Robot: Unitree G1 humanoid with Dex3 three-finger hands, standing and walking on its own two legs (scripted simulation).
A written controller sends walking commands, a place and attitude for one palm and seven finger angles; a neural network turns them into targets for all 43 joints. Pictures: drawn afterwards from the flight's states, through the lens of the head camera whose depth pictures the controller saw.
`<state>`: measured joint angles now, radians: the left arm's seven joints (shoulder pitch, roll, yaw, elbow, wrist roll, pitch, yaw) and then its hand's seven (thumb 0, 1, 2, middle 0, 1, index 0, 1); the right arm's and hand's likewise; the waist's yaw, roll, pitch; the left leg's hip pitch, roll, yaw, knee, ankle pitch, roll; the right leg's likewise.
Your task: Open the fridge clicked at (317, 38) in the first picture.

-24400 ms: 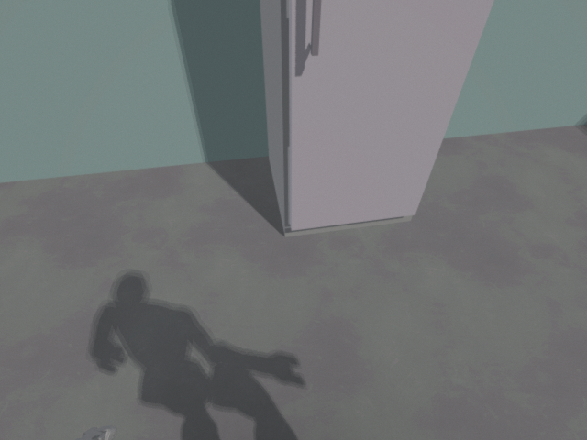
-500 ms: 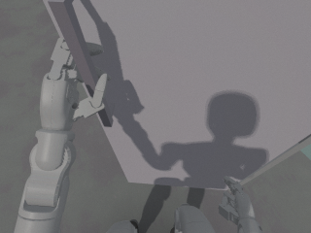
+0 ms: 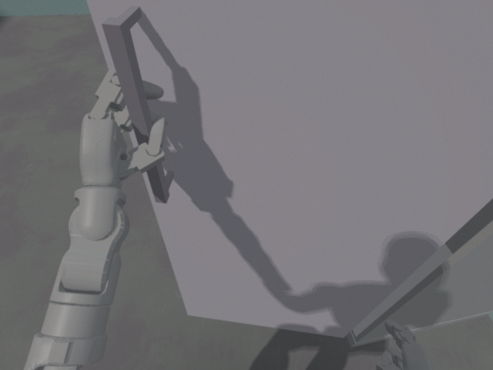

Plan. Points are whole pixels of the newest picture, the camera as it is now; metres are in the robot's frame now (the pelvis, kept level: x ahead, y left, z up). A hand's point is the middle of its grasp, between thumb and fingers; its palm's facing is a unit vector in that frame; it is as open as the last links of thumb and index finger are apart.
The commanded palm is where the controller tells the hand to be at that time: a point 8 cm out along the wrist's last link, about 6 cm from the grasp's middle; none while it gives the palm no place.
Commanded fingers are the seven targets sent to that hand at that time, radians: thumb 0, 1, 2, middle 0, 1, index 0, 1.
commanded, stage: stop walking and hold the door back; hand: left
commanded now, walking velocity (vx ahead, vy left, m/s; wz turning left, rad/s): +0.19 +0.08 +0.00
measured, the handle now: (150, 124) +0.37 +0.17 +0.22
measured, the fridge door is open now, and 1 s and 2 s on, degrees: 71 65 61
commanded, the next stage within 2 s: loosen the grip on the handle in 0.86 s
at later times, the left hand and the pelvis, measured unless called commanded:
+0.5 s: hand (169, 118) +0.38 +0.15 +0.23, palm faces +0.16 -0.97 -0.16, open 5.3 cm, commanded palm +0.36 +0.21 +0.20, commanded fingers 0.00 0.90 0.90 -0.45 -1.40 -0.45 -1.40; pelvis -0.07 +0.00 +0.00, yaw +1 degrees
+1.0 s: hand (167, 118) +0.39 +0.15 +0.22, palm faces +0.08 -0.98 -0.18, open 5.5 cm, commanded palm +0.36 +0.21 +0.21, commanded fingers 0.00 0.54 0.73 -0.45 -1.40 -0.45 -1.40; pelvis -0.06 +0.02 +0.00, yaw -1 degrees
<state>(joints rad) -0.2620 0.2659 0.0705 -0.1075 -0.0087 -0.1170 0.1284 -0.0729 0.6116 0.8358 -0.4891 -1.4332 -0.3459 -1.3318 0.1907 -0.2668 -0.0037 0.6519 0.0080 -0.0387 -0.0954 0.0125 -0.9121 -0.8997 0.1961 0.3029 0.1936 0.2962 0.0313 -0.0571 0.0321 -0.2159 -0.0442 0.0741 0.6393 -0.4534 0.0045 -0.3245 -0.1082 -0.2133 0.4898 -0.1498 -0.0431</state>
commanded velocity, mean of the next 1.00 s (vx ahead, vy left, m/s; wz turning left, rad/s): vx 0.10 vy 0.01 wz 0.00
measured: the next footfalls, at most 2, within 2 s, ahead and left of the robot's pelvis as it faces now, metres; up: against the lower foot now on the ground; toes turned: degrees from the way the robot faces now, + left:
left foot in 0.04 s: -0.01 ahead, +0.10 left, +0.00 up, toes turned +4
right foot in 0.32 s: -0.01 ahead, -0.10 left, +0.00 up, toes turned -3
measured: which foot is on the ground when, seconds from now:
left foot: up 0.00-0.02, down 0.04-0.32, up 0.34-0.56, down 0.58-1.00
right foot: down 0.00-0.06, up 0.08-0.30, down 0.32-1.00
